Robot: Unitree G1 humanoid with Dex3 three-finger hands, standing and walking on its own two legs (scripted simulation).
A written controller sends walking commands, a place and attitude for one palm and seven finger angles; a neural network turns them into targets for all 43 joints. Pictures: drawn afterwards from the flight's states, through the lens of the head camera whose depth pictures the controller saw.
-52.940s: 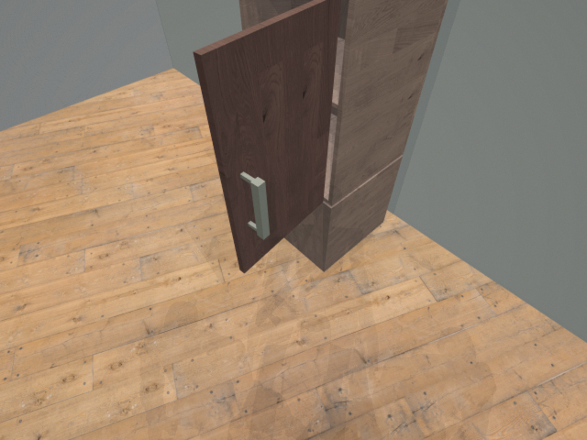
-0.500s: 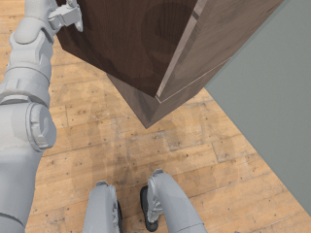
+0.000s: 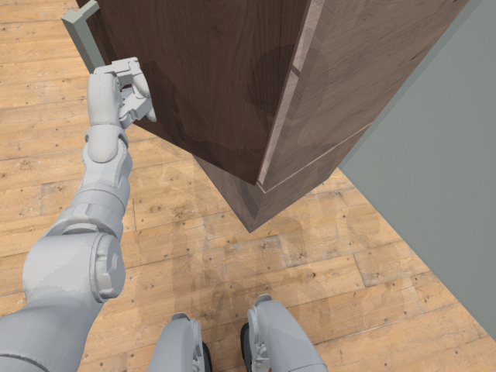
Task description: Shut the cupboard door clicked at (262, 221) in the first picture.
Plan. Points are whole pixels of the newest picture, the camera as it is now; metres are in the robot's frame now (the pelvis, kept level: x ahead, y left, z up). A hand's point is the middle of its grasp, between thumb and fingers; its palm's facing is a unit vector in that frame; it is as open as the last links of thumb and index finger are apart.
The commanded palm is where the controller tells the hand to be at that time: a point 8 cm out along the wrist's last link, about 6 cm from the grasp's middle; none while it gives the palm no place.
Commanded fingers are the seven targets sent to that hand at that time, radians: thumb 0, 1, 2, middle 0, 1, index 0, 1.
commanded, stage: pull the fist back off the door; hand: left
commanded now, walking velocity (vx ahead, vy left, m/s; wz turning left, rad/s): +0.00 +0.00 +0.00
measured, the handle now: (102, 56) +0.65 +0.17 +0.03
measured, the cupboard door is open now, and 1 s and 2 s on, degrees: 26 26 26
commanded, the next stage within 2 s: draw the hand back to the body in 0.28 s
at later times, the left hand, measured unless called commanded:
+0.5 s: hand (149, 121) +0.49 +0.09 +0.05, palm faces +0.02 -1.00 +0.01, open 3.1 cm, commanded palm +0.43 +0.15 +0.06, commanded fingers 0.00 0.90 0.90 -1.30 -1.50 -1.30 -1.50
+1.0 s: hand (48, 198) +0.34 +0.16 +0.15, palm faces +0.00 -0.99 -0.13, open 3.1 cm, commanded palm +0.31 +0.23 +0.18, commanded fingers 0.00 0.90 0.90 -1.00 -1.17 -1.00 -1.17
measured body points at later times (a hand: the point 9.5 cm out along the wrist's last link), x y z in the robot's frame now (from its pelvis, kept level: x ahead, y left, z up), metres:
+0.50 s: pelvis +0.00 +0.00 +0.00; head +0.14 +0.01 +0.43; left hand +0.49 +0.14 +0.05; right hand +0.07 -0.25 -0.12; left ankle +0.01 +0.08 -0.61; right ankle +0.04 -0.09 -0.61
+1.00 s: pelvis +0.03 +0.01 +0.09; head +0.05 +0.01 +0.54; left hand +0.33 +0.22 +0.16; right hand +0.20 -0.24 +0.01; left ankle +0.01 +0.08 -0.61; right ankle +0.04 -0.09 -0.61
